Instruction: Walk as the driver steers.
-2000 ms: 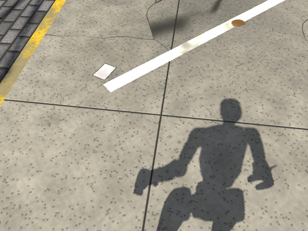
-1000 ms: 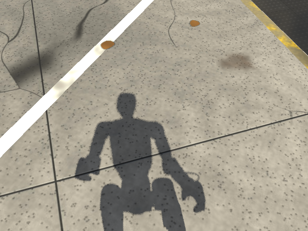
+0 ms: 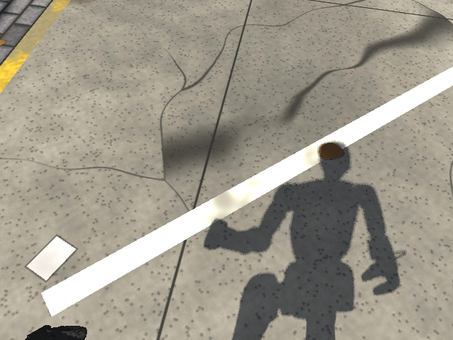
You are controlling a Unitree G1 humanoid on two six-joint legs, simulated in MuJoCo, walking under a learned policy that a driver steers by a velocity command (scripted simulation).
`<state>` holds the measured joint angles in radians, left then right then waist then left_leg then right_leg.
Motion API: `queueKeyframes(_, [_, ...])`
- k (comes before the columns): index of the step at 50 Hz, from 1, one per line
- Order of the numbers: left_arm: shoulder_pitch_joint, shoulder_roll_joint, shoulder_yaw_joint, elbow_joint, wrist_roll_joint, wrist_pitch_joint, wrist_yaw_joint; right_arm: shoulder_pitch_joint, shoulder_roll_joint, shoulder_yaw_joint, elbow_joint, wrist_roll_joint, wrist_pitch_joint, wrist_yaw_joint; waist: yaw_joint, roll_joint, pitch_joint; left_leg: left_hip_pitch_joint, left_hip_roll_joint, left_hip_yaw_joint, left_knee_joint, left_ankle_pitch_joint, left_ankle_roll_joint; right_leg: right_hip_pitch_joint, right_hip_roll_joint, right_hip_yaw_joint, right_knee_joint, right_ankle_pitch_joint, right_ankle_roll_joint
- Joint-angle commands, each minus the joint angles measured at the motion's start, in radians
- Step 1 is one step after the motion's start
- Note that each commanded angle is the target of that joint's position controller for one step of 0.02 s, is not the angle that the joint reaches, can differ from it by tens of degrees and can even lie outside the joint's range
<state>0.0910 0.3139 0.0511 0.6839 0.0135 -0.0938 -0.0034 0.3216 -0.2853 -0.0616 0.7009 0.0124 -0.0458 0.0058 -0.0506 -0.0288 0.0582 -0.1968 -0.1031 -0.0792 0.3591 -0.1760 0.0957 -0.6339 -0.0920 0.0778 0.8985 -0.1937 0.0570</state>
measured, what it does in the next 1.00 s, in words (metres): walks ahead: right foot, then left foot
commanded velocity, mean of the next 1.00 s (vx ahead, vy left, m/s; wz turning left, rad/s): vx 0.13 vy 0.00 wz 0.07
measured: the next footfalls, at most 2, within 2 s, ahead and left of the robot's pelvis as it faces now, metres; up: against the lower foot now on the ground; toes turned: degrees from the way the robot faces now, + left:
right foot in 0.20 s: +0.31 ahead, -0.14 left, +0.00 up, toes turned +8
left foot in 0.52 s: +0.23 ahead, +0.10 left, +0.00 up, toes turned +5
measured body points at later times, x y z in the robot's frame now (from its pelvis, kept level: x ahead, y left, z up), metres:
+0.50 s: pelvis +0.19 -0.05 -0.01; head +0.21 -0.05 +0.44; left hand +0.29 +0.21 -0.13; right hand +0.34 -0.30 -0.13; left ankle +0.19 +0.10 -0.74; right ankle +0.27 -0.14 -0.75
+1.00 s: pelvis +0.23 -0.04 -0.03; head +0.26 -0.05 +0.42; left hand +0.36 +0.25 -0.13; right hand +0.35 -0.33 -0.14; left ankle +0.19 +0.10 -0.75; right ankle +0.27 -0.13 -0.75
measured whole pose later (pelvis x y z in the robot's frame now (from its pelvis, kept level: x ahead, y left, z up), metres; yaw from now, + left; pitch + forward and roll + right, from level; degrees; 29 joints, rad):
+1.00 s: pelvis +0.23 -0.04 -0.03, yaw +1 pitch +0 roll +0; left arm 0.14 0.31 0.07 0.80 -0.01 0.03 -0.02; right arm 0.22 -0.29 -0.08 0.74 0.00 0.03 -0.08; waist 0.00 0.02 0.05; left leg -0.27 0.06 0.05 0.69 -0.41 -0.03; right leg -0.39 0.04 0.01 0.69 -0.31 -0.04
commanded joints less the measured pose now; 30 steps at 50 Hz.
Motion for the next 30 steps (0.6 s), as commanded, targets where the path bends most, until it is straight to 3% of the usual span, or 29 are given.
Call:
queueKeyframes(1, [-0.061,0.040,0.004,-0.065,-0.002,-0.005,-0.004,-0.032,-0.183,-0.051,-0.067,0.007,-0.012,-0.020,0.008,0.093,-0.050,-0.059,0.193,-0.170,-0.124,0.167,0.146,0.090,0.049,-0.029,-0.210,0.204,0.022])
queueKeyframes(4, [-0.124,0.050,0.006,-0.080,-0.006,-0.016,-0.017,0.019,-0.186,-0.053,-0.036,0.006,0.003,-0.028,-0.020,0.115,-0.048,-0.048,0.193,-0.172,-0.058,0.258,0.107,0.164,0.098,-0.041,-0.337,0.307,0.012])
queueKeyframes(6, [-0.116,0.069,0.015,-0.077,-0.004,-0.022,-0.026,0.041,-0.167,-0.048,-0.021,0.007,0.012,-0.034,-0.019,0.129,-0.072,0.024,0.215,-0.209,0.018,0.286,0.083,0.180,0.104,-0.024,-0.381,0.301,-0.014])
queueKeyframes(8, [-0.073,0.086,0.026,-0.067,0.002,-0.027,-0.030,0.020,-0.152,-0.044,-0.021,0.000,0.019,-0.039,0.010,0.150,-0.089,0.077,0.229,-0.246,0.106,0.343,0.059,0.216,0.102,-0.019,-0.409,0.251,-0.052])
queueKeyframes(9, [-0.017,0.088,0.030,-0.050,0.009,-0.032,-0.028,-0.008,-0.137,-0.039,-0.027,0.001,0.021,-0.040,0.048,0.149,-0.107,0.080,0.205,-0.238,0.171,0.381,0.037,0.290,0.101,-0.037,-0.463,0.300,-0.075])
queueKeyframes(10, [0.038,0.116,0.038,-0.044,0.024,-0.039,-0.023,-0.006,-0.105,-0.029,-0.039,-0.006,0.018,-0.038,0.072,0.115,-0.166,0.050,0.146,-0.210,0.289,0.361,-0.002,0.431,0.045,-0.016,-0.475,0.506,-0.107])
queueKeyframes(11, [0.113,0.174,0.044,-0.048,0.048,-0.040,-0.018,0.069,-0.061,-0.011,-0.051,-0.022,0.013,-0.037,0.064,-0.053,-0.307,-0.119,0.067,-0.166,0.540,0.020,-0.059,0.720,-0.153,0.168,-0.384,0.889,-0.208])
queueKeyframes(12, [0.163,0.157,0.045,-0.018,0.034,-0.019,-0.025,0.221,-0.063,-0.004,-0.020,-0.004,0.013,-0.033,0.039,-0.266,-0.446,-0.294,-0.018,-0.120,0.798,-0.546,-0.120,0.902,-0.332,0.458,-0.409,0.905,-0.375])
queueKeyframes(13, [0.155,0.109,0.033,-0.021,-0.004,-0.003,-0.031,0.224,-0.147,-0.021,0.005,0.005,0.025,-0.032,0.046,-0.154,-0.422,-0.340,0.033,-0.159,0.888,-0.523,-0.140,0.840,-0.320,0.514,-0.457,0.597,-0.370])
queueKeyframes(14, [0.101,0.074,0.021,-0.028,-0.012,0.008,-0.030,0.115,-0.173,-0.031,-0.005,0.011,0.043,-0.037,0.065,-0.078,-0.300,-0.381,0.061,-0.129,0.918,-0.459,-0.158,0.735,-0.269,0.420,-0.492,0.410,-0.329])
queueKeyframes(15, [0.042,0.041,0.003,-0.030,-0.004,0.017,-0.030,0.050,-0.165,-0.030,-0.013,0.005,0.062,-0.044,0.057,-0.032,-0.222,-0.371,0.090,-0.102,0.874,-0.413,-0.168,0.615,-0.221,0.343,-0.529,0.306,-0.298])
queueKeyframes(16, [-0.013,0.021,-0.008,-0.029,0.002,0.023,-0.030,0.013,-0.150,-0.030,-0.025,-0.004,0.078,-0.048,0.035,-0.035,-0.160,-0.332,0.124,-0.087,0.792,-0.378,-0.173,0.498,-0.185,0.284,-0.564,0.237,-0.280])
queueKeyframes(17, [-0.042,0.032,-0.006,-0.021,0.009,0.030,-0.029,0.015,-0.119,-0.023,-0.026,-0.006,0.088,-0.049,0.013,-0.076,-0.125,-0.257,0.143,-0.056,0.679,-0.351,-0.175,0.403,-0.138,0.219,-0.598,0.204,-0.256])
queueKeyframes(19, [-0.054,0.050,0.002,-0.006,0.016,0.037,-0.023,0.030,-0.067,-0.007,-0.011,-0.013,0.086,-0.052,0.011,-0.123,-0.128,-0.138,0.132,0.006,0.507,-0.321,-0.179,0.342,-0.086,0.125,-0.605,0.288,-0.255])
queueKeyframes(21, [-0.028,0.064,0.006,0.014,0.007,0.042,-0.016,0.021,-0.056,0.000,0.000,-0.017,0.078,-0.049,0.025,-0.118,-0.179,-0.065,0.133,0.017,0.377,-0.226,-0.171,0.379,-0.097,0.112,-0.589,0.327,-0.272])
queueKeyframes(24, [-0.045,0.059,-0.002,0.027,-0.010,0.056,-0.011,0.018,-0.057,-0.001,0.020,-0.021,0.080,-0.041,0.006,-0.088,-0.178,0.074,0.119,0.045,0.156,-0.005,-0.140,0.331,-0.082,0.096,-0.581,0.070,-0.241])
queueKeyframes(25, [-0.025,0.035,-0.012,0.039,-0.009,0.057,-0.013,-0.013,-0.065,0.000,0.009,-0.034,0.081,-0.040,0.011,-0.070,-0.153,0.110,0.134,0.021,0.099,0.041,-0.120,0.289,-0.056,0.091,-0.589,-0.071,-0.195])
queueKeyframes(26, [-0.002,0.015,-0.022,0.051,0.001,0.054,-0.018,-0.043,-0.095,-0.002,-0.013,-0.044,0.081,-0.042,0.025,-0.027,-0.130,0.130,0.198,-0.052,0.071,0.074,-0.092,0.248,-0.028,0.076,-0.575,-0.200,-0.141])
queueKeyframes(27, [0.037,0.030,-0.016,0.053,0.008,0.054,-0.022,-0.079,-0.162,-0.018,-0.010,-0.035,0.084,-0.045,0.082,0.078,-0.078,0.031,0.208,-0.071,0.087,-0.069,-0.051,0.254,0.042,0.011,-0.566,-0.257,-0.098])
queueKeyframes(28, [0.007,0.038,-0.015,0.057,0.011,0.057,-0.020,-0.082,-0.122,-0.014,-0.002,-0.033,0.079,-0.041,0.057,0.092,-0.054,-0.061,0.181,-0.052,0.070,-0.216,-0.044,0.318,0.061,-0.021,-0.533,-0.216,-0.074])
queueKeyframes(29, [-0.005,0.038,-0.015,0.058,0.007,0.058,-0.017,-0.087,-0.088,-0.003,0.001,-0.038,0.070,-0.039,0.054,0.090,-0.037,-0.091,0.172,-0.047,0.056,-0.225,-0.056,0.340,0.061,-0.021,-0.512,-0.178,-0.074])
queueKeyframes(30, [0.003,0.028,-0.017,0.067,0.003,0.060,-0.012,-0.094,-0.077,0.000,0.004,-0.041,0.061,-0.039,0.058,0.098,-0.036,-0.093,0.168,-0.044,0.055,-0.172,-0.071,0.353,0.056,-0.022,-0.497,-0.139,-0.082])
